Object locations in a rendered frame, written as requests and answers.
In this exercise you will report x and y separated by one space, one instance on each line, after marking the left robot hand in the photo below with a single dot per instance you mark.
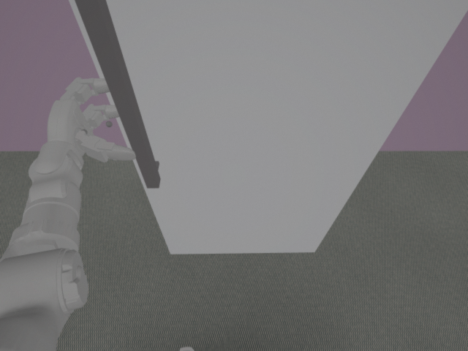
66 120

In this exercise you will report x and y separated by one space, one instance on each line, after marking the left robot upper arm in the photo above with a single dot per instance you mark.
38 292

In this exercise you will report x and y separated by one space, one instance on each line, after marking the handle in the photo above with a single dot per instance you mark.
99 26

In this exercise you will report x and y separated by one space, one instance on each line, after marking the fridge door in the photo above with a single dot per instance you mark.
264 115

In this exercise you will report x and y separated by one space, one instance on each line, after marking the left robot forearm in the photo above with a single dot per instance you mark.
52 212

